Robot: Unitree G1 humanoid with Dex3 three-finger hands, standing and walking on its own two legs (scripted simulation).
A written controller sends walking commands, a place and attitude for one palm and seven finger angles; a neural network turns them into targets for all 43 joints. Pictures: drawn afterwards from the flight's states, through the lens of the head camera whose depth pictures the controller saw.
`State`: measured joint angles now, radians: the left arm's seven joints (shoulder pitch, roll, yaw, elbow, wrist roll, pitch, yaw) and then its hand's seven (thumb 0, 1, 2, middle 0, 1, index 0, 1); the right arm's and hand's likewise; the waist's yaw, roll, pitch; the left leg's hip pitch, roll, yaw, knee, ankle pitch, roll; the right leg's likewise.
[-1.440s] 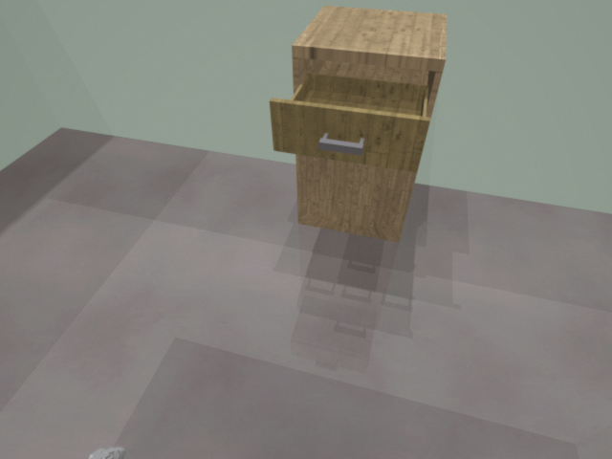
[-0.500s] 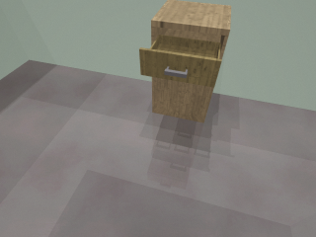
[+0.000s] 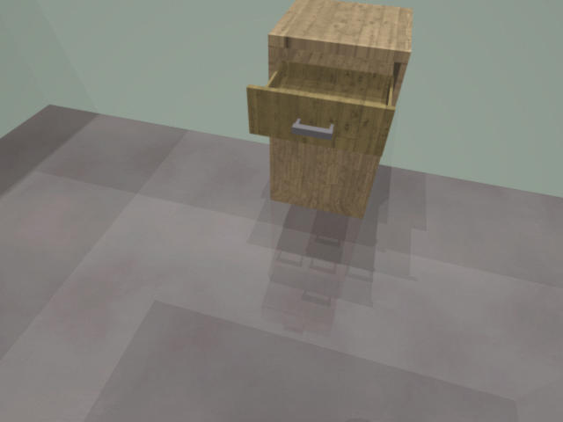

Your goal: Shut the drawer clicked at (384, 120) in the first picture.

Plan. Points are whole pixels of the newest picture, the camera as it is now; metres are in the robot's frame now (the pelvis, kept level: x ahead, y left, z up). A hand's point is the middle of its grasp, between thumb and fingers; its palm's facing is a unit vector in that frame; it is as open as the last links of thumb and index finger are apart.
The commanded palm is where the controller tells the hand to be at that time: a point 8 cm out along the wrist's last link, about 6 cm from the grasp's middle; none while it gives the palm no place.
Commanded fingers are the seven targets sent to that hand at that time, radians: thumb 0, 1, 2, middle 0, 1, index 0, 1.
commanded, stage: walk to a spot facing it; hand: left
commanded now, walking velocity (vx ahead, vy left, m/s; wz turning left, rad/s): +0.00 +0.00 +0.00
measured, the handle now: (313, 127) +0.91 -0.04 -0.09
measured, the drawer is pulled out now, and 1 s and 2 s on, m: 0.30 0.30 0.30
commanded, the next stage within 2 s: take the last steps up to it in 0.80 s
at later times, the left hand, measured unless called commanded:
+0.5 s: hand out of the picture +0.11 +0.17 -0.18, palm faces -0.16 -0.96 -0.21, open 7.4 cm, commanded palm none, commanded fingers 0.00 0.90 0.90 -0.20 -0.30 -0.20 -0.30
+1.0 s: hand (246, 365) +0.26 +0.08 -0.19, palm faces -0.20 -0.97 -0.14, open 7.4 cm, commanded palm none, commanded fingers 0.00 0.90 0.90 -0.20 -0.30 -0.20 -0.30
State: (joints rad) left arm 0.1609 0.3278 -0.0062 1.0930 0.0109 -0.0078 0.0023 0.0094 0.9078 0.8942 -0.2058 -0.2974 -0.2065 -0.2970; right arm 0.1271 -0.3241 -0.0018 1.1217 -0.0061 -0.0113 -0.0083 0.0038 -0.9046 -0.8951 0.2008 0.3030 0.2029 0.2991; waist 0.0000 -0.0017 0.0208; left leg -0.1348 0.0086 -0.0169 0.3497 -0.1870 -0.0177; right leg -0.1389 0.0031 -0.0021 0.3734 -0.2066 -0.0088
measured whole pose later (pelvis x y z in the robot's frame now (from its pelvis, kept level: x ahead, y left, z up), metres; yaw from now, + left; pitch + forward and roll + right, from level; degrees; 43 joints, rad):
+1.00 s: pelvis +0.24 -0.08 -0.01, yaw -16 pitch -1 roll -2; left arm 0.38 0.14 0.03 1.06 0.03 -0.06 0.01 0.01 0.91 0.89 -0.21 -0.30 -0.21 -0.30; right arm 0.15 -0.15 -0.05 0.99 -0.01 -0.03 0.02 0.00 -0.91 -0.90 0.20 0.30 0.20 0.30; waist 0.03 0.00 0.02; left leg -0.50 0.10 0.08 0.73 -0.21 -0.01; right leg -0.02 0.04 -0.05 0.35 -0.32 -0.03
